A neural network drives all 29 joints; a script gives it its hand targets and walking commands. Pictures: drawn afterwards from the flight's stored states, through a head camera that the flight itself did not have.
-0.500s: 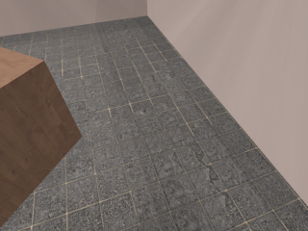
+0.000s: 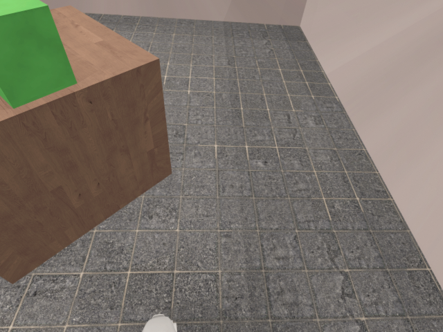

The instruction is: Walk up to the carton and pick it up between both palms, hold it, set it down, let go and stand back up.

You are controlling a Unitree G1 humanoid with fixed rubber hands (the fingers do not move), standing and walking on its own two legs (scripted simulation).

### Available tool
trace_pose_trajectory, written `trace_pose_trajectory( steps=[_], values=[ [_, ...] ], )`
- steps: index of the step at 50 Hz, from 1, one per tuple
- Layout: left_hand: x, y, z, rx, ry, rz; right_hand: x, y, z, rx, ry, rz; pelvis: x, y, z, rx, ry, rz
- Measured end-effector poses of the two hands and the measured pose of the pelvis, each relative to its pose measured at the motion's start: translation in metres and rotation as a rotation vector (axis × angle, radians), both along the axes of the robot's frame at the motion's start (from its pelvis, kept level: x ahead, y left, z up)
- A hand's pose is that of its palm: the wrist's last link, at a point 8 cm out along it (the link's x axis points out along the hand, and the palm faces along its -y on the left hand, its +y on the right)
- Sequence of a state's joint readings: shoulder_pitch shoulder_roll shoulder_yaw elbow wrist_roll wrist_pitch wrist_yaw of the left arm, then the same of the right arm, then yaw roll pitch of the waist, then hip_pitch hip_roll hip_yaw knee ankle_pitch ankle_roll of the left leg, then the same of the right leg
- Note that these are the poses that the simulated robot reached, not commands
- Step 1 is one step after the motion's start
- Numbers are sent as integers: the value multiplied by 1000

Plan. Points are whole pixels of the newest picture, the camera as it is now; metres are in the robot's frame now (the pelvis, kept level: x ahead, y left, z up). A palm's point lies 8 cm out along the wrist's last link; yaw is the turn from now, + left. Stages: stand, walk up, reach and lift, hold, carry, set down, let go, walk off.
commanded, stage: walk up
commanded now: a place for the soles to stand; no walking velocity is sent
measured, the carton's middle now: (12, 45) +0.86 +0.62 +0.06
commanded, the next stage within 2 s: none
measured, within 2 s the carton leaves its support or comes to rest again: neither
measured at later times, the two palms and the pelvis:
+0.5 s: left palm out of the picture +0.12 +0.33 -0.11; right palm (283, 255) +0.31 -0.14 -0.13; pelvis +0.18 +0.08 +0.00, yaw +22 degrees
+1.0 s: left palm (1, 256) +0.30 +0.47 -0.11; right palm (209, 187) +0.49 +0.03 -0.12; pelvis +0.36 +0.22 +0.00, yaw +33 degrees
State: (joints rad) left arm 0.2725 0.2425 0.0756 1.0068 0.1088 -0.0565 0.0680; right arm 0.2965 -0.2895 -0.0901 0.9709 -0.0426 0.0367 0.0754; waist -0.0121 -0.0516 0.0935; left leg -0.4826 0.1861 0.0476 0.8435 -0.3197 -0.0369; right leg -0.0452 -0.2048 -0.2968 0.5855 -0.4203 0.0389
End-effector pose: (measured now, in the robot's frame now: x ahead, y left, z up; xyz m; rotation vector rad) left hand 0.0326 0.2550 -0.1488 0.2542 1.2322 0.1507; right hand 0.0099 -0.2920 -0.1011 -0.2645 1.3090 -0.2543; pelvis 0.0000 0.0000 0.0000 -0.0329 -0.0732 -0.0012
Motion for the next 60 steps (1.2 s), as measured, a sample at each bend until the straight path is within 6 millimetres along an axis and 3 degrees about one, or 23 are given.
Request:
trace_pose_trajectory(
  steps=[3,5,12,17,21,26,31,35,38,43,49,52,55,60],
  values=[
    [17,34,-19,2,13,2,45,11,-6,-55,-78,51,24,24,-19,13,-1,38],
    [35,50,-23,-12,6,1,65,26,-11,-57,-106,44,35,33,-25,32,-1,64],
    [119,59,23,-26,-200,-3,104,82,-19,49,-46,129,78,47,-6,44,16,129],
    [151,58,40,15,-322,67,149,104,-42,136,3,234,120,50,-14,32,30,218],
    [129,65,36,48,-276,230,217,123,-48,151,5,372,150,64,-14,9,28,304],
    [83,72,34,28,-115,387,320,162,-24,140,-86,528,186,90,0,-1,24,394],
    [48,83,22,-26,60,488,417,226,-2,124,-190,668,223,126,1,4,23,461],
    [44,106,-3,-76,170,514,475,279,-7,97,-295,715,251,166,-20,9,18,501],
    [70,131,-9,-93,155,523,488,305,-10,103,-298,670,268,181,-22,27,11,529],
    [155,174,10,-58,-28,490,485,326,-8,124,-217,658,300,201,-7,29,23,552],
    [253,208,36,-19,-203,448,482,327,-17,153,-97,617,348,220,2,22,37,575],
    [290,219,38,21,-280,453,493,322,-33,153,-24,619,378,228,-8,20,46,599],
    [301,224,32,48,-299,537,514,327,-48,137,49,673,400,239,-17,1,40,641],
    [280,219,28,20,-177,677,577,367,-37,124,30,779,424,267,-7,-12,30,699]
  ],
)
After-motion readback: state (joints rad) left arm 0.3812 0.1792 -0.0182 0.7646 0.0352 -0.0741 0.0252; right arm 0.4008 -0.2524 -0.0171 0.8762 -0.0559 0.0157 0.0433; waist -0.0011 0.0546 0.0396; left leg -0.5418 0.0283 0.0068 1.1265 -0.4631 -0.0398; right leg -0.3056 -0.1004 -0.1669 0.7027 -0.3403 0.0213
